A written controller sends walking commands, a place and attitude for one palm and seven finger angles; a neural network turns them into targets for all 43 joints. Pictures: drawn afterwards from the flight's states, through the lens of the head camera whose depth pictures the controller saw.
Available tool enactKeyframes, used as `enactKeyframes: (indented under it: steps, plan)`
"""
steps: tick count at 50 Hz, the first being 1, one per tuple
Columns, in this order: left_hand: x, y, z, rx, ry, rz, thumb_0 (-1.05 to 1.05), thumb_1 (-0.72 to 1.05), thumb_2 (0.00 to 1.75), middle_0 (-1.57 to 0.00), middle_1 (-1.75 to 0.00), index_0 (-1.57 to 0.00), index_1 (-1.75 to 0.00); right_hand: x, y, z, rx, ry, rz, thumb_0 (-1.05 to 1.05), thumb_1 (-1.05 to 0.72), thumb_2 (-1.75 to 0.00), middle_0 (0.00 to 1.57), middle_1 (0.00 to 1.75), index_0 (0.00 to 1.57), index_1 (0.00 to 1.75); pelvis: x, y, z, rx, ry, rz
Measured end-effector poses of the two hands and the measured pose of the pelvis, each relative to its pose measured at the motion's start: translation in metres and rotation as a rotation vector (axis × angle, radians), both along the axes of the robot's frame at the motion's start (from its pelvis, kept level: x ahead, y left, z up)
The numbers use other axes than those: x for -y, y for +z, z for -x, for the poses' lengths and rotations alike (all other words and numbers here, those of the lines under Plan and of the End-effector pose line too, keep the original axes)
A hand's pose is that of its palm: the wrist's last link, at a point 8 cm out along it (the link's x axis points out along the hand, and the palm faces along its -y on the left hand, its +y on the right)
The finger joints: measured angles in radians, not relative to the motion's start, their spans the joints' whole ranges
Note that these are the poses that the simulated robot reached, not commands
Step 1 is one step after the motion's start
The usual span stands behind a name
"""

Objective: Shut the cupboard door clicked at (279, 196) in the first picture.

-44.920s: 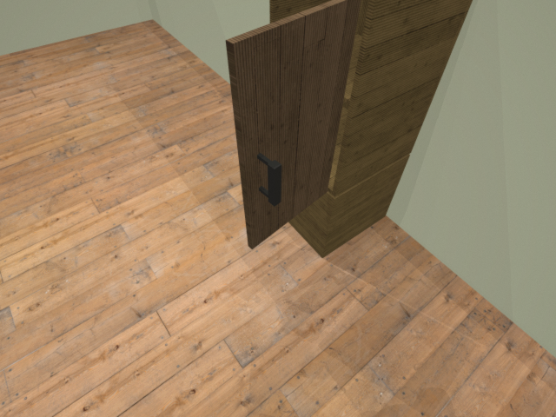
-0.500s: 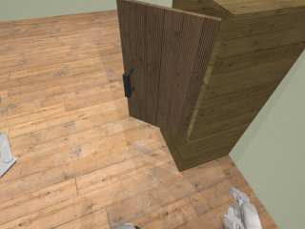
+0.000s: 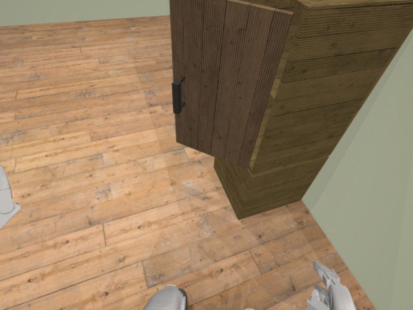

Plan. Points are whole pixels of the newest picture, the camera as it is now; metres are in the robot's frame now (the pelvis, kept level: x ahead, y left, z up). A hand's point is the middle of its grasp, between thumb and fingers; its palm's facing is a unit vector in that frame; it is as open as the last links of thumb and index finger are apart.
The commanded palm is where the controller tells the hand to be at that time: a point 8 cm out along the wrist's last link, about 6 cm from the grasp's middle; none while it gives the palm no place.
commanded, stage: stop stepping back and stand still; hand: left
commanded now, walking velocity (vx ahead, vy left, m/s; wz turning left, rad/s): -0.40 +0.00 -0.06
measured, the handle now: (179, 95) +0.78 +0.13 -0.05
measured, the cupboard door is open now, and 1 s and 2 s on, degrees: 45 45 45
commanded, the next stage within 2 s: let the arm hang, fingers relaxed in 1.20 s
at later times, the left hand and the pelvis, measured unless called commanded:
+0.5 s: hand out of the picture +0.06 +0.36 +0.18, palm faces +0.60 -0.75 -0.29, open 7.4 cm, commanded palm +0.00 +0.37 +0.20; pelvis -0.13 +0.07 +0.01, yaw +2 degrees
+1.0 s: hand out of the picture +0.09 +0.31 +0.17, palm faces +0.36 -0.81 -0.46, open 7.4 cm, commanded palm +0.02 +0.36 +0.20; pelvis -0.13 +0.06 +0.01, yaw -3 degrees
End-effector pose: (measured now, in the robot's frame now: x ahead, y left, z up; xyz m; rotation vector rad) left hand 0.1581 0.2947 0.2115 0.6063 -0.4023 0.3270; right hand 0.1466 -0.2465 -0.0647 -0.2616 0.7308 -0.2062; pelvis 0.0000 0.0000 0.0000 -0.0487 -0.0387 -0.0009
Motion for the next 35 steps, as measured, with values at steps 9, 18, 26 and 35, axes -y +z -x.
enactKeyframes:
  steps: [9, 18, 26, 35]
  plan:
    - [-0.029, 0.0, 0.032, 0.091, 0.01, 0.1, 0.01, 0.89, 0.9, -0.21, -0.3, -0.21, -0.3, -0.027, 0.0, 0.07, -0.021, -0.028, -0.009, 0.01, -0.91, -0.89, 0.21, 0.3, 0.21, 0.3, -0.018, 0.002, 0.055, 0.013, 0.02, 0.061]
    - [-0.037, 0.014, 0.141, 0.056, 0.05, 0.024, 0.01, 0.89, 0.89, -0.21, -0.3, -0.21, -0.3, -0.053, -0.011, 0.117, -0.06, 0.064, -0.047, 0.01, -0.9, -0.89, 0.21, 0.3, 0.21, 0.3, -0.032, 0.001, 0.109, -0.02, 0.019, -0.014]
    - [-0.099, -0.027, 0.149, 0.003, 0.236, 0.255, 0.01, 0.89, 0.9, -0.2, -0.3, -0.21, -0.3, -0.075, 0.004, 0.141, -0.029, 0.053, 0.025, 0.01, -0.9, -0.89, 0.21, 0.3, 0.21, 0.3, -0.07, 0.01, 0.135, -0.033, 0.04, -0.036]
    - [-0.082, 0.002, 0.141, -0.052, 0.012, 0.118, 0.02, 0.89, 0.9, -0.2, -0.3, -0.21, -0.3, -0.109, 0.029, 0.167, 0.016, 0.005, -0.053, 0.01, -0.9, -0.89, 0.21, 0.3, 0.21, 0.3, -0.082, 0.028, 0.154, -0.032, -0.026, 0.001]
